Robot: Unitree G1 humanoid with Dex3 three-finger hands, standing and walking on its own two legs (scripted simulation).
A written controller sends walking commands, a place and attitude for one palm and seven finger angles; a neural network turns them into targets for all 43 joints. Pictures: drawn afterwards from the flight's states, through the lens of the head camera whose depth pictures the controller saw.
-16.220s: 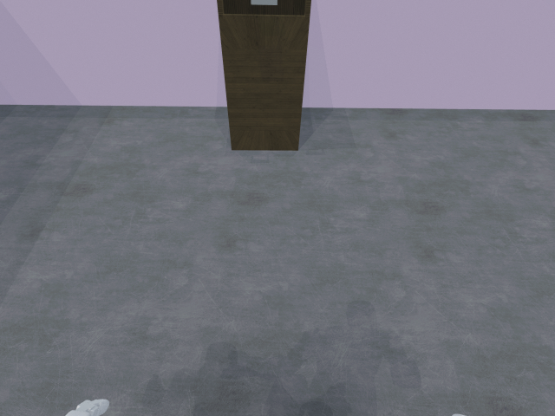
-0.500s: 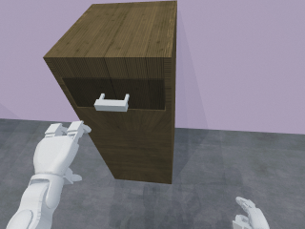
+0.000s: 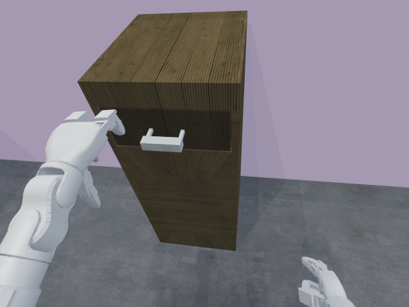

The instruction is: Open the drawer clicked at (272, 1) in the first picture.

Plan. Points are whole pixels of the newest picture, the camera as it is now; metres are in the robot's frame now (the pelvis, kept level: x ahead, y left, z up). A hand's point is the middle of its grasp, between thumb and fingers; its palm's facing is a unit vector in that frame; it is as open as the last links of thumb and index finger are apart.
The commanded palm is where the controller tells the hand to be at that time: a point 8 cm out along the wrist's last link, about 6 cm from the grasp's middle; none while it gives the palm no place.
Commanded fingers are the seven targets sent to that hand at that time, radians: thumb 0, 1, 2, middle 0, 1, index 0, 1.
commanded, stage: raise the hand with hooked fingers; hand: left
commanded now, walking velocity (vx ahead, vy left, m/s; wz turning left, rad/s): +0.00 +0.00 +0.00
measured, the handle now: (164, 138) +0.50 +0.19 +0.03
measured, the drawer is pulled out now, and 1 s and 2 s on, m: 0.00 0.00 0.00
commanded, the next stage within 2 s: move the hooked fingers above the handle in 0.32 s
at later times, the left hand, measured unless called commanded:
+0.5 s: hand (96, 172) +0.30 +0.24 +0.14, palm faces +0.06 -0.07 -1.00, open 13.8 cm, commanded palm +0.28 +0.24 +0.20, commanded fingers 0.00 -0.50 0.30 -0.30 -1.20 -0.30 -1.20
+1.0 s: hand (128, 154) +0.36 +0.21 +0.12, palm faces +0.03 -0.07 -1.00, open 13.8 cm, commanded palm +0.34 +0.21 +0.18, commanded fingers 0.00 -0.50 0.30 -0.30 -1.20 -0.30 -1.20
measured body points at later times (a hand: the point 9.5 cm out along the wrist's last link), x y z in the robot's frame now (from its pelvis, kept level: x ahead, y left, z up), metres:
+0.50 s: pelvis -0.01 +0.00 +0.00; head -0.01 -0.04 +0.45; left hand +0.29 +0.24 +0.19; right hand +0.18 -0.22 -0.11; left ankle +0.02 +0.11 -0.74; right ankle -0.04 -0.12 -0.74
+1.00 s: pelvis +0.00 -0.01 +0.00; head +0.02 -0.04 +0.45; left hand +0.35 +0.21 +0.17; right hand +0.16 -0.25 -0.13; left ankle +0.02 +0.11 -0.74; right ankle -0.04 -0.12 -0.74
